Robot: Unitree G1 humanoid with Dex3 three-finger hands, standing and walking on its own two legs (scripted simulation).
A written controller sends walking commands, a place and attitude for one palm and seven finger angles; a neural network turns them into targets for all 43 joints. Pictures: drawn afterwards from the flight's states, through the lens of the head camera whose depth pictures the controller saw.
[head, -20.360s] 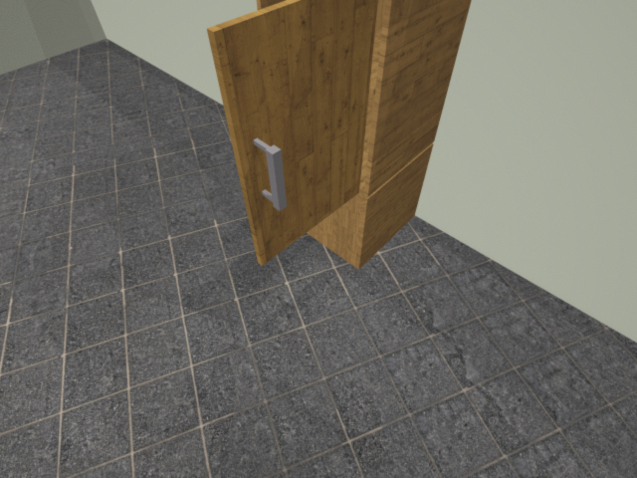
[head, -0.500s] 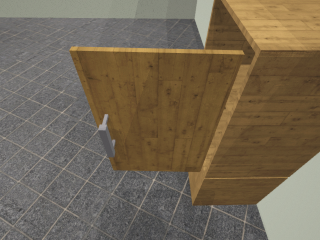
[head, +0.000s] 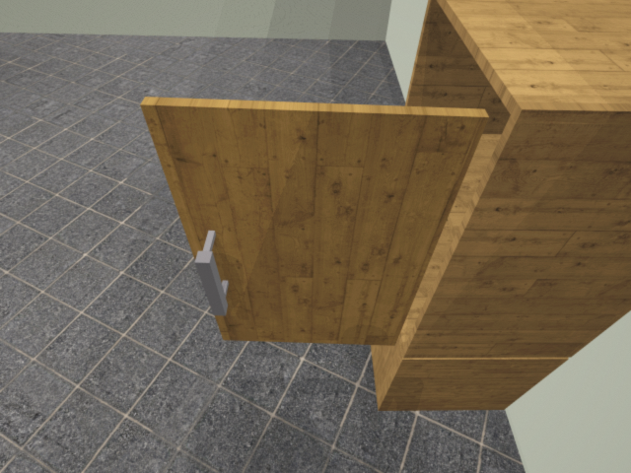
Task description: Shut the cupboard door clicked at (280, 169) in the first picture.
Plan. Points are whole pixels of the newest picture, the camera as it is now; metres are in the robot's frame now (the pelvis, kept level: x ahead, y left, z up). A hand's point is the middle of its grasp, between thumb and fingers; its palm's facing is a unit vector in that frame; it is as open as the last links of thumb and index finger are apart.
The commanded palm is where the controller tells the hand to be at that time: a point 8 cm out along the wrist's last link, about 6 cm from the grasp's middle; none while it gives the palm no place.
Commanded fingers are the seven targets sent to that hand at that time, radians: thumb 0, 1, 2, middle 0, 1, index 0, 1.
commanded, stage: look again from close up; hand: left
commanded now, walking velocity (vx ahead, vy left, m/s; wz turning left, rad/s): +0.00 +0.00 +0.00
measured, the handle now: (215, 275) +0.41 +0.20 -0.04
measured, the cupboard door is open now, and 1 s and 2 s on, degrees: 88 88 88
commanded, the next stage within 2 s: raise the hand and make a fist in 0.08 s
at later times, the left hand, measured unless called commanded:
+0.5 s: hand (198, 451) +0.16 +0.15 -0.04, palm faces +0.01 -1.00 -0.02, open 6.7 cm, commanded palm +0.10 +0.22 -0.07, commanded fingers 0.00 0.90 0.90 -0.49 -0.62 -0.49 -0.62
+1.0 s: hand (170, 461) +0.15 +0.19 -0.06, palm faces +0.05 -1.00 -0.04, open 4.3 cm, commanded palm +0.11 +0.24 -0.06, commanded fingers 0.00 0.90 0.90 -0.95 -1.12 -0.95 -1.12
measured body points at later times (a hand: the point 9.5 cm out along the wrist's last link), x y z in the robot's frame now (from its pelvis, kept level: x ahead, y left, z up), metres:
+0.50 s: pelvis -0.06 -0.02 -0.08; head -0.02 -0.01 +0.37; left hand +0.15 +0.21 -0.04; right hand +0.14 -0.27 -0.14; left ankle -0.03 +0.12 -0.74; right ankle -0.04 -0.11 -0.74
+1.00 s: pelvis -0.07 +0.00 -0.11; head +0.00 +0.00 +0.34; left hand +0.14 +0.24 -0.05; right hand +0.09 -0.22 -0.20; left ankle -0.03 +0.12 -0.74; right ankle -0.04 -0.11 -0.74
